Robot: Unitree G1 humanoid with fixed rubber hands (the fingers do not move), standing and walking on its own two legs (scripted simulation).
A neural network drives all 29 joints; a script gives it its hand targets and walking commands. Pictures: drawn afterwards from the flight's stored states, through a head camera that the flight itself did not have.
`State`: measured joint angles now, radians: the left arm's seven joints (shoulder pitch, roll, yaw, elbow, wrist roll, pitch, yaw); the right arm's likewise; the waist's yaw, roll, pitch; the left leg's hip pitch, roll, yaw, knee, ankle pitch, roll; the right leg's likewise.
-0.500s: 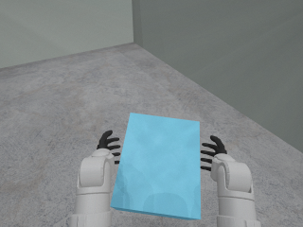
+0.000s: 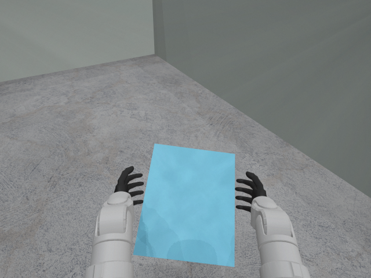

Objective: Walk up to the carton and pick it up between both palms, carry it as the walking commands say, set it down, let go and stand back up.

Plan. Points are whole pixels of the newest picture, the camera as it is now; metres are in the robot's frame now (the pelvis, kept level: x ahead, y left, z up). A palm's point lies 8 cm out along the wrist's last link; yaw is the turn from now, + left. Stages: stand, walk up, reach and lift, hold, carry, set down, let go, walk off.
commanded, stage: hold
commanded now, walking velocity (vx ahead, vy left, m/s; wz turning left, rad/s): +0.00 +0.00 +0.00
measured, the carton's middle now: (187, 204) +0.34 +0.07 -0.05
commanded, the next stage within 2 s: set down in 0.44 s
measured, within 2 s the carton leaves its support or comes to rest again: neither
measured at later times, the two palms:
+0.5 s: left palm (121, 194) +0.27 +0.22 +0.04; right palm (256, 201) +0.31 -0.09 +0.05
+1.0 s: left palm (125, 208) +0.27 +0.21 -0.01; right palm (252, 211) +0.32 -0.09 +0.00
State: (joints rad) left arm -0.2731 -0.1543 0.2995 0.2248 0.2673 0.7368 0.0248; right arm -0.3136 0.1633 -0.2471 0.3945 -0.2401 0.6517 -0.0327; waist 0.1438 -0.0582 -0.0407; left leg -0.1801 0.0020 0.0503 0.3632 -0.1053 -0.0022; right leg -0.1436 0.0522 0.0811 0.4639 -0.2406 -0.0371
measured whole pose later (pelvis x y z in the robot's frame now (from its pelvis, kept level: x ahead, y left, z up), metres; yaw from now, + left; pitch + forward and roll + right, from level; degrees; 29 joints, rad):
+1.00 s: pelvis +0.00 +0.00 -0.01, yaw +2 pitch -3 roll +0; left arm -0.35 -0.14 0.43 0.49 0.36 0.54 -0.02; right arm -0.41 0.20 -0.35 0.59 -0.35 0.47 -0.02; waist 0.08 -0.03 0.03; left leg -0.28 -0.01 0.00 0.49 -0.16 0.01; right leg -0.21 0.05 0.05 0.55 -0.28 -0.04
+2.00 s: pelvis -0.05 +0.00 -0.14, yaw +1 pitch +31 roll +0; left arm -0.61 -0.10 0.48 0.53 0.25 0.30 0.05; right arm -0.68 0.16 -0.43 0.66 -0.25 0.23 -0.08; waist 0.08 -0.07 -0.16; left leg -1.43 0.00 0.00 1.19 -0.31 0.00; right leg -1.36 0.08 0.02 1.27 -0.45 -0.03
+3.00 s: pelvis -0.08 +0.01 -0.28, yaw +0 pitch +42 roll -1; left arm -0.87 0.01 0.47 0.65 0.15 0.28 0.10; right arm -0.98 0.03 -0.34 0.83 -0.14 0.22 -0.18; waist 0.11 -0.07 -0.14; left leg -2.04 0.00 -0.02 1.72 -0.41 0.00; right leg -1.96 0.12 0.00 1.80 -0.57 0.00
